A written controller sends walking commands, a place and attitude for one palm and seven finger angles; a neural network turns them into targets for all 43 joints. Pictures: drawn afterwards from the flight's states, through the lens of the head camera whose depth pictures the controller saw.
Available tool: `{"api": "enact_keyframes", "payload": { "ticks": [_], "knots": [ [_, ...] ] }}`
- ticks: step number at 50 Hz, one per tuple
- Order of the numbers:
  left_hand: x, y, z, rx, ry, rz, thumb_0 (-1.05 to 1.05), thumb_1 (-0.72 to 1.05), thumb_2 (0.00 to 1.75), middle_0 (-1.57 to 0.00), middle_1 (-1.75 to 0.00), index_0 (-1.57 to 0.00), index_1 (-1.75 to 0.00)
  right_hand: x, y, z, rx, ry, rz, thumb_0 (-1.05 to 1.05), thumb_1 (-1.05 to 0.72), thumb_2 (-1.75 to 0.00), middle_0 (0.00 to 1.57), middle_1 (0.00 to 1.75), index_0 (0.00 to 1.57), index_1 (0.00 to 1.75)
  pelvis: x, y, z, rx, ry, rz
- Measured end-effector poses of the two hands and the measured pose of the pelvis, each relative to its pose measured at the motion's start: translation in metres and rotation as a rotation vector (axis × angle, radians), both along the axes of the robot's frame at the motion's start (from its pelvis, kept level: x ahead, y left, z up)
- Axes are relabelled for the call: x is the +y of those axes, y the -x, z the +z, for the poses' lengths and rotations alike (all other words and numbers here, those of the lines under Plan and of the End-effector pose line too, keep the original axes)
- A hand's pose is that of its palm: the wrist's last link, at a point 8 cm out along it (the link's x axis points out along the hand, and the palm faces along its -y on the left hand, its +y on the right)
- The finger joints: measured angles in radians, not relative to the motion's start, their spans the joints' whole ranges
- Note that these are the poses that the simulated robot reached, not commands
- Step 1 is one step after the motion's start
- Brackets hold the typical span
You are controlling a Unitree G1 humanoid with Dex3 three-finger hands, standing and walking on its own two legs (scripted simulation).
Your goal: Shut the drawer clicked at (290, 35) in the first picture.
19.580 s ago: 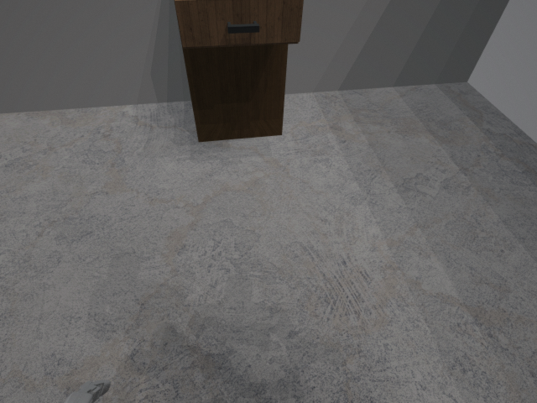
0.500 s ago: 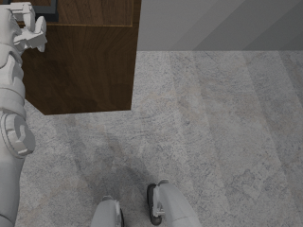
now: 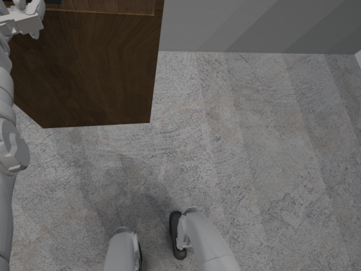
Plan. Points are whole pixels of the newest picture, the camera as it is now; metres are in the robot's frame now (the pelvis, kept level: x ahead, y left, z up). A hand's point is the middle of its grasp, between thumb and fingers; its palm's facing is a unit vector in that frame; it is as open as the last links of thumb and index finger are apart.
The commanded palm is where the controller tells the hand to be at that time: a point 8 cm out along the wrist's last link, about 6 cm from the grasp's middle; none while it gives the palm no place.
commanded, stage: pull the fist back off the drawer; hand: left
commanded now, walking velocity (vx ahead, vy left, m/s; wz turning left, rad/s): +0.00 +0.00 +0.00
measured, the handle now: out of the picture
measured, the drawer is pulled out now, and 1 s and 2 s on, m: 0.00 0.00 0.00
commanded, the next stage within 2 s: draw the hand back to the body in 0.62 s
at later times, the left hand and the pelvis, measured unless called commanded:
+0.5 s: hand (44, 17) +0.59 +0.16 +0.09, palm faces -0.03 -1.00 -0.02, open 3.1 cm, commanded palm +0.57 +0.19 +0.09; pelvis +0.02 +0.00 +0.01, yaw -1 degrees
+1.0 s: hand (19, 29) +0.52 +0.18 +0.13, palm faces -0.02 -1.00 -0.04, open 3.2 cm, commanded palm +0.48 +0.22 +0.14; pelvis +0.07 -0.01 +0.05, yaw -3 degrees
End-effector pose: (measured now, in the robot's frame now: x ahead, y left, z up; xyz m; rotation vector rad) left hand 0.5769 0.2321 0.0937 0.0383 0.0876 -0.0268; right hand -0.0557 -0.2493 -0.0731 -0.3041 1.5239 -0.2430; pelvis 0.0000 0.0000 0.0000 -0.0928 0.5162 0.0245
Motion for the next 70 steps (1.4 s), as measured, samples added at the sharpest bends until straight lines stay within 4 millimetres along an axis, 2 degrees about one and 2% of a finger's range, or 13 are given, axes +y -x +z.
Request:
{"api": "enact_keyframes", "payload": {
  "ticks": [10,19,33,41,47,53,62,66,70],
  "knots": [
    [-0.003,0.002,0.001,-0.002,0.003,0.0,0.03,0.54,0.91,-1.4,-1.6,-1.4,-1.6,0.003,0.002,0.001,0.008,-0.022,0.0,0.0,-0.91,-0.9,0.2,0.3,0.2,0.3,-0.001,-0.001,0.001,-0.008,-0.001,0.002],
    [-0.011,0.007,0.0,-0.024,0.008,0.003,0.04,0.65,0.92,-1.4,-1.6,-1.4,-1.6,0.003,-0.008,0.003,-0.002,-0.046,-0.014,0.0,-0.91,-0.9,0.2,0.3,0.2,0.3,-0.002,-0.008,0.006,-0.027,-0.008,-0.01],
    [-0.023,0.013,-0.004,-0.026,-0.002,0.001,-0.02,0.8,0.93,-1.4,-1.6,-1.4,-1.6,-0.005,-0.054,0.004,-0.068,-0.067,-0.027,0.0,-0.91,-0.9,0.2,0.3,0.2,0.3,-0.005,-0.033,0.02,-0.061,-0.03,-0.039],
    [-0.02,0.016,-0.003,-0.042,-0.004,0.001,-0.03,0.8,0.92,-1.4,-1.6,-1.4,-1.6,-0.012,-0.08,0.006,-0.105,-0.06,-0.04,0.0,-0.91,-0.9,0.2,0.3,0.2,0.3,-0.007,-0.045,0.026,-0.074,-0.036,-0.055],
    [-0.01,0.05,0.022,-0.083,-0.011,-0.004,0.0,0.86,0.91,-1.4,-1.6,-1.4,-1.6,-0.01,-0.111,0.019,-0.206,-0.092,-0.069,0.0,-0.91,-0.9,0.2,0.3,0.2,0.3,-0.007,-0.064,0.045,-0.116,-0.047,-0.081],
    [0.01,0.096,0.044,-0.075,0.001,0.021,0.01,0.89,0.9,-1.4,-1.6,-1.4,-1.6,-0.01,-0.164,0.031,-0.366,-0.113,-0.014,0.0,-0.91,-0.9,0.2,0.3,0.2,0.3,-0.006,-0.076,0.059,-0.201,-0.044,-0.066],
    [0.019,0.167,0.064,-0.098,0.013,-0.005,0.01,0.9,0.9,-1.4,-1.6,-1.4,-1.6,-0.003,-0.247,0.056,-0.634,-0.11,0.122,0.0,-0.91,-0.9,0.2,0.3,0.2,0.3,0.0,-0.073,0.069,-0.316,-0.051,-0.029],
    [0.019,0.194,0.082,-0.104,-0.136,0.077,0.01,0.9,0.9,-1.4,-1.6,-1.4,-1.6,0.007,-0.271,0.069,-0.718,-0.115,0.158,0.01,-0.91,-0.9,0.2,0.3,0.2,0.3,0.002,-0.069,0.076,-0.372,-0.061,-0.022],
    [0.019,0.226,0.102,-0.133,-0.204,0.151,0.01,0.9,0.9,-1.4,-1.6,-1.4,-1.6,0.021,-0.288,0.079,-0.778,-0.14,0.185,0.01,-0.91,-0.9,0.2,0.3,0.2,0.3,0.004,-0.066,0.083,-0.423,-0.068,-0.02]
  ]
}}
